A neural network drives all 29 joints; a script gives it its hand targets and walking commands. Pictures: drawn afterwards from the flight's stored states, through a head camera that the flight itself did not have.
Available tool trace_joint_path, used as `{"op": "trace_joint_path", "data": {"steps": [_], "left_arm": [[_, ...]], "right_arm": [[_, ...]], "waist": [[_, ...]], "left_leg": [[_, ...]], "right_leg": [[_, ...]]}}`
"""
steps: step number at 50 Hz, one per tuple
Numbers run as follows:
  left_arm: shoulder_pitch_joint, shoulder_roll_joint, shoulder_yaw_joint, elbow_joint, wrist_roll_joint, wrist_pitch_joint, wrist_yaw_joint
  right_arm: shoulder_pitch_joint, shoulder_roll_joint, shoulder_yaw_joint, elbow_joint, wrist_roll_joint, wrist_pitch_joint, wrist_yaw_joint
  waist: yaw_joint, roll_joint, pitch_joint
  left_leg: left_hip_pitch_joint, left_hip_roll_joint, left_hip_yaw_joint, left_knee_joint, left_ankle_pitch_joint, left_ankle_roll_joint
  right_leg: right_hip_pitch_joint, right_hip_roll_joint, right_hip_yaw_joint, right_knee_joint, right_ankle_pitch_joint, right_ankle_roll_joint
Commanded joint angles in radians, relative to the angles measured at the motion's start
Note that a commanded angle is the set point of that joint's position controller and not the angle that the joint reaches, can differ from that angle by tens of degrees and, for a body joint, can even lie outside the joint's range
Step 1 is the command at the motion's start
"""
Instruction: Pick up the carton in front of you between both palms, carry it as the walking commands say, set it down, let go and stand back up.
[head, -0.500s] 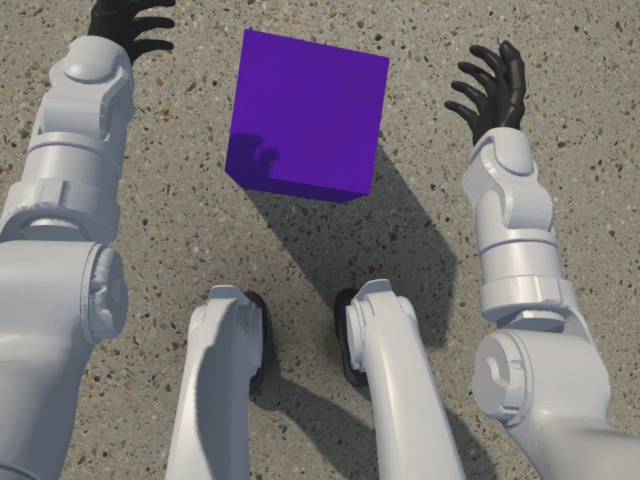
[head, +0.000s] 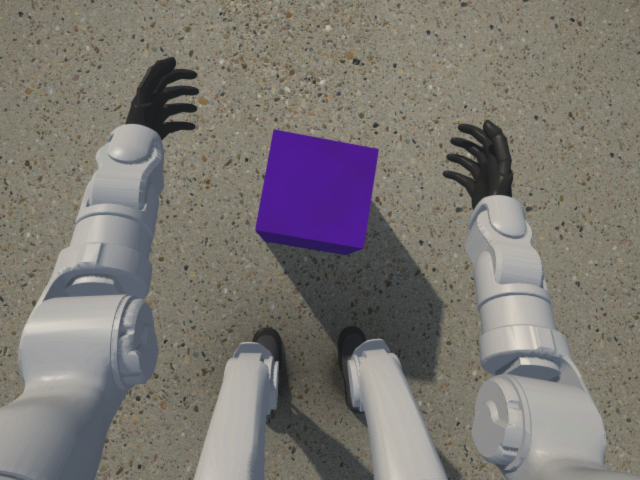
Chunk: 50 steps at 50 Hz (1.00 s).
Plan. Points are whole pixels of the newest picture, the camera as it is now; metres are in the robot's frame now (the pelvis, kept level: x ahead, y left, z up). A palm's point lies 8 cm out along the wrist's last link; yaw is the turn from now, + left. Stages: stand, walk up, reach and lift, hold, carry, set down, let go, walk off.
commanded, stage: let go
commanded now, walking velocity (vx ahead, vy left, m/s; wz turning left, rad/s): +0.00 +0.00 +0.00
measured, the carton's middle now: (314, 200) +0.50 -0.02 -0.52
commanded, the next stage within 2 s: stand in 1.22 s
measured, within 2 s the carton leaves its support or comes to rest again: neither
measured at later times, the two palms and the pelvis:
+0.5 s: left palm (77, 271) +0.34 +0.20 +0.01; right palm (624, 319) +0.30 -0.25 +0.02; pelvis +0.08 -0.02 +0.10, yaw +1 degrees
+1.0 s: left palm out of the picture +0.24 +0.22 +0.06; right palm out of the picture +0.25 -0.24 +0.06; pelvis +0.09 -0.01 +0.13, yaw +1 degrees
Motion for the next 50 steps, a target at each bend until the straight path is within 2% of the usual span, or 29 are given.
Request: {"op": "trace_joint_path", "data": {"steps": [1,6,12,19,27,31,36,40,46,50], "left_arm": [[-0.02,0.033,0.022,-0.176,0.025,-0.019,0.039],[0.203,-0.033,0.004,-0.355,0.007,-0.041,0.086],[0.446,-0.045,-0.035,-0.434,-0.042,-0.089,0.076],[0.759,-0.046,-0.068,-0.412,-0.055,-0.137,0.056],[1.038,-0.04,-0.112,-0.466,-0.079,-0.174,0.042],[1.153,-0.043,-0.132,-0.51,-0.088,-0.173,0.035],[1.236,-0.04,-0.156,-0.551,-0.097,-0.143,0.019],[1.254,-0.039,-0.173,-0.583,-0.105,-0.103,-0.001],[1.246,-0.035,-0.185,-0.611,-0.106,-0.049,-0.02],[1.236,-0.033,-0.18,-0.623,-0.095,-0.025,-0.023]], "right_arm": [[0.035,-0.124,0.012,-0.125,-0.037,-0.034,0.042],[0.211,-0.174,0.083,-0.195,-0.046,-0.054,0.104],[0.424,-0.177,0.163,-0.205,-0.002,-0.086,0.143],[0.695,-0.18,0.228,-0.218,0.045,-0.126,0.143],[0.939,-0.199,0.279,-0.296,0.074,-0.153,0.128],[1.002,-0.21,0.294,-0.315,0.072,-0.148,0.13],[1.023,-0.23,0.291,-0.317,0.058,-0.121,0.138],[1.012,-0.236,0.285,-0.316,0.044,-0.083,0.142],[1.012,-0.237,0.269,-0.312,0.019,-0.029,0.14],[1.004,-0.234,0.263,-0.317,0.01,-0.004,0.143]], "waist": [[0.0,0.121,-0.972],[0.006,0.077,-0.867],[0.01,0.03,-0.668],[0.027,-0.011,-0.474],[0.044,-0.021,-0.306],[0.058,-0.001,-0.197],[0.078,0.01,-0.053],[0.082,-0.006,0.04],[0.075,-0.037,0.13],[0.077,-0.026,0.163]], "left_leg": [[0.949,0.008,-0.028,-0.129,0.47,-0.044],[1.009,0.01,-0.025,-0.233,0.446,-0.047],[0.951,0.012,0.003,-0.339,0.314,-0.042],[1.001,0.009,0.01,-0.441,0.307,-0.031],[1.214,0.009,0.001,-0.571,0.413,-0.03],[1.349,0.012,0.003,-0.641,0.437,-0.037],[1.44,0.023,0.002,-0.702,0.403,-0.043],[1.46,0.027,0.009,-0.731,0.325,-0.042],[1.48,0.029,0.017,-0.75,0.248,-0.034],[1.484,0.031,0.018,-0.75,0.218,-0.033]], "right_leg": [[0.348,0.035,-0.101,-0.13,0.282,0.022],[0.525,0.023,-0.078,-0.225,0.3,0.001],[0.804,-0.003,-0.03,-0.318,0.332,0.002],[1.064,-0.021,0.015,-0.411,0.464,0.01],[1.25,-0.023,0.031,-0.532,0.588,0.01],[1.297,-0.016,0.026,-0.615,0.546,0.007],[1.322,-0.007,0.013,-0.686,0.411,-0.004],[1.348,-0.004,0.001,-0.713,0.305,-0.011],[1.379,-0.004,-0.007,-0.727,0.236,-0.015],[1.399,-0.005,-0.01,-0.727,0.207,-0.02]]}}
